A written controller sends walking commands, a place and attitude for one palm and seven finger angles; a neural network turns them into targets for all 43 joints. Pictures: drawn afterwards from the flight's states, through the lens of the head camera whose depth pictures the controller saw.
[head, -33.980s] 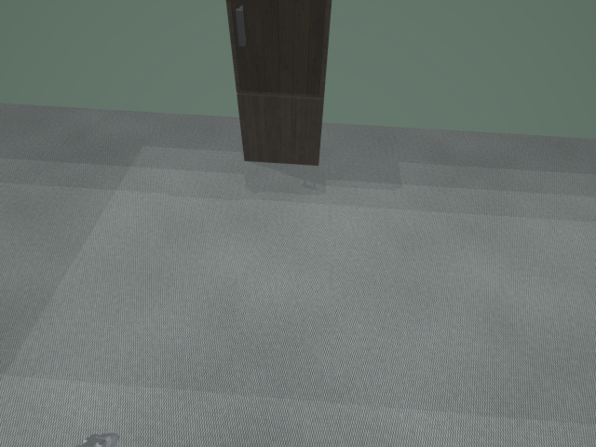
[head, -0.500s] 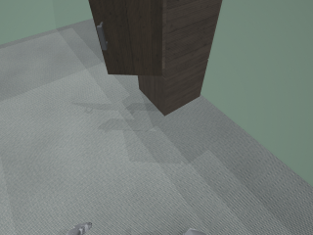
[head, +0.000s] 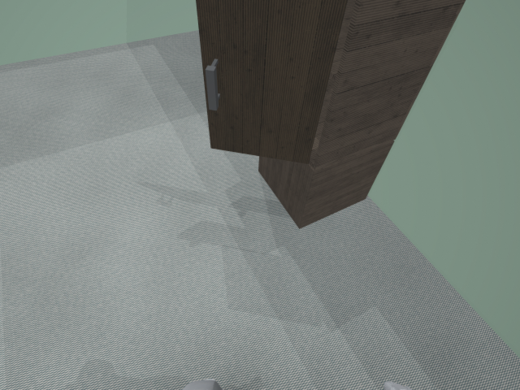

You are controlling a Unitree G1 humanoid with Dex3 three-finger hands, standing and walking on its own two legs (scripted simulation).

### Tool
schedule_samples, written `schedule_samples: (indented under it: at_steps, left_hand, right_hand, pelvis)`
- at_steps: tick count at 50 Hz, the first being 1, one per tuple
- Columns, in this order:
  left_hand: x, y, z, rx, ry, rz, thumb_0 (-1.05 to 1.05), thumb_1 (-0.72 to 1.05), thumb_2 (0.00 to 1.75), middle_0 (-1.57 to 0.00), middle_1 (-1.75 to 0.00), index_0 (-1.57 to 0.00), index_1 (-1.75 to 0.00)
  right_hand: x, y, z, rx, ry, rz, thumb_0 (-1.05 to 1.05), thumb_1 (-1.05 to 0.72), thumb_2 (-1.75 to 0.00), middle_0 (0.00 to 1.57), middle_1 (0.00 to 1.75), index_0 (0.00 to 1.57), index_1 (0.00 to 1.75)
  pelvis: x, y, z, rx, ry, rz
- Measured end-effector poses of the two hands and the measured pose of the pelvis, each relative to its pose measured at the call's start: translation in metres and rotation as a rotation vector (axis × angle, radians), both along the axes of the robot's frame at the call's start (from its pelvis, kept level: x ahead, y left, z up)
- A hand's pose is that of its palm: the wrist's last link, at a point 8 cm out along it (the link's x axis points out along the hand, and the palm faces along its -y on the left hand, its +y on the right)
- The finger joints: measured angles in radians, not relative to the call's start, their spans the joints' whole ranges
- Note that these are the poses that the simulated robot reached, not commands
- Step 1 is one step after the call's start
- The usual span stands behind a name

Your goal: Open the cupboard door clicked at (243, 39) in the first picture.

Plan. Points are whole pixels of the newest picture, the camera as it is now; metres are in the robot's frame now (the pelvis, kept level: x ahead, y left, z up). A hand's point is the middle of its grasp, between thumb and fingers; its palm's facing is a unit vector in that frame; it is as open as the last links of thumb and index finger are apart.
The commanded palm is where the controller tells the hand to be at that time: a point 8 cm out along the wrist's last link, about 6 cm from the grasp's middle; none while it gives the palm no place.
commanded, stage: take the last steps up to it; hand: left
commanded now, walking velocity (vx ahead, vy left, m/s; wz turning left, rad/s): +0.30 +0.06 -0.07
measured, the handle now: (214, 84) +0.88 +0.23 -0.05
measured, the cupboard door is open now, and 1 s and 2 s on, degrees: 52 52 52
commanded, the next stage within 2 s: come to a stop and stand still in 0.54 s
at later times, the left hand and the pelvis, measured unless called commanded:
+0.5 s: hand (191, 290) +0.31 +0.17 -0.14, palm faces -0.03 -0.98 -0.21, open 7.3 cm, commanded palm none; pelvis +0.19 -0.01 +0.01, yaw -2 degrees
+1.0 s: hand (174, 278) +0.33 +0.21 -0.16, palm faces +0.00 -0.97 -0.24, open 7.3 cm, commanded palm none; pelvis +0.29 +0.01 +0.01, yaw -4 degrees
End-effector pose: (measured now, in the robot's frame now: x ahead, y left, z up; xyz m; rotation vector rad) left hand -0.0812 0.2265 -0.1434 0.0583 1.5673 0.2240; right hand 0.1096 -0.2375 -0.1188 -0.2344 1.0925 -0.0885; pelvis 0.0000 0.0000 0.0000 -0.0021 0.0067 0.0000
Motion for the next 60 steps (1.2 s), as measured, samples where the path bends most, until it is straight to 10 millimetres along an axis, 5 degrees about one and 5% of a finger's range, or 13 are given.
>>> schedule_samples:
  at_steps: [4, 10, 18, 22, 26, 32, 37, 42, 48, 54, 60]
  left_hand:
    - [0.053, 0.016, 0.002, 0.002, -0.035, -0.035, 0.01, 0.92, 0.9, -0.2, -0.3, -0.2, -0.3]
    - [0.172, 0.024, 0.018, 0.015, -0.224, -0.11, 0.01, 0.92, 0.9, -0.2, -0.3, -0.2, -0.3]
    - [0.324, 0.007, 0.032, 0.038, -0.41, -0.237, 0.0, 0.92, 0.9, -0.2, -0.3, -0.2, -0.3]
    - [0.373, -0.006, 0.029, 0.052, -0.474, -0.257, 0.0, 0.92, 0.9, -0.2, -0.3, -0.2, -0.3]
    - [0.377, -0.012, 0.03, 0.045, -0.432, -0.219, 0.0, 0.91, 0.9, -0.2, -0.3, -0.2, -0.3]
    - [0.364, 0.006, 0.026, 0.051, -0.298, -0.144, -0.01, 0.95, 0.9, -0.2, -0.3, -0.21, -0.3]
    - [0.354, 0.025, 0.005, 0.029, -0.166, -0.101, -0.01, 0.94, 0.9, -0.2, -0.3, -0.21, -0.3]
    - [0.363, 0.032, -0.003, 0.022, -0.078, -0.098, 0.0, 0.92, 0.9, -0.2, -0.3, -0.2, -0.3]
    - [0.397, 0.034, 0.01, 0.051, -0.129, -0.135, 0.0, 0.92, 0.9, -0.2, -0.3, -0.2, -0.3]
    - [0.431, 0.024, 0.022, 0.107, -0.274, -0.17, 0.0, 0.91, 0.9, -0.2, -0.3, -0.2, -0.3]
    - [0.429, 0.001, 0.026, 0.113, -0.314, -0.193, 0.0, 0.91, 0.9, -0.2, -0.3, -0.2, -0.3]
  right_hand:
    - [0.013, 0.018, 0.002, 0.003, 0.016, -0.026, 0.0, -0.91, -0.9, 0.19, 0.3, 0.2, 0.3]
    - [-0.002, 0.023, 0.002, 0.009, 0.129, -0.113, -0.01, -0.94, -0.9, 0.2, 0.3, 0.2, 0.3]
    - [-0.029, 0.018, -0.013, 0.057, 0.341, -0.216, 0.0, -0.92, -0.9, 0.2, 0.3, 0.2, 0.3]
    - [-0.023, 0.013, -0.026, 0.082, 0.43, -0.242, 0.01, -0.92, -0.9, 0.2, 0.3, 0.2, 0.3]
    - [0.021, 0.007, -0.017, 0.072, 0.421, -0.231, 0.01, -0.91, -0.9, 0.2, 0.3, 0.2, 0.3]
    - [0.125, 0.009, -0.003, 0.059, 0.272, -0.174, 0.01, -0.91, -0.9, 0.19, 0.3, 0.2, 0.3]
    - [0.208, 0.017, -0.005, 0.007, 0.149, -0.121, 0.01, -0.92, -0.9, 0.19, 0.3, 0.2, 0.3]
    - [0.26, 0.031, -0.002, -0.014, 0.099, -0.106, 0.01, -0.92, -0.9, 0.19, 0.3, 0.2, 0.3]
    - [0.27, 0.026, -0.001, -0.004, 0.084, -0.127, 0.0, -0.91, -0.9, 0.2, 0.3, 0.2, 0.3]
    - [0.245, -0.008, -0.013, 0.002, 0.118, -0.153, 0.0, -0.91, -0.9, 0.2, 0.3, 0.2, 0.3]
    - [0.214, -0.037, -0.019, 0.015, 0.189, -0.181, 0.01, -0.91, -0.9, 0.2, 0.3, 0.2, 0.3]
  pelvis:
    - [0.026, 0.012, 0.005, 0.014, 0.002, -0.018]
    - [0.068, 0.02, 0.018, 0.024, 0.009, -0.035]
    - [0.133, 0.007, 0.014, 0.042, 0.002, -0.057]
    - [0.166, -0.005, 0.002, 0.024, -0.009, -0.048]
    - [0.193, -0.007, 0.012, 0.011, -0.004, -0.036]
    - [0.237, -0.003, 0.021, 0.012, 0.01, -0.031]
    - [0.279, 0.017, 0.008, -0.018, -0.004, -0.039]
    - [0.298, 0.025, 0.007, 0.008, 0.002, -0.052]
    - [0.291, 0.02, 0.013, -0.01, 0.012, -0.068]
    - [0.281, -0.001, 0.007, -0.007, 0.003, -0.066]
    - [0.279, -0.018, 0.006, 0.015, -0.009, -0.05]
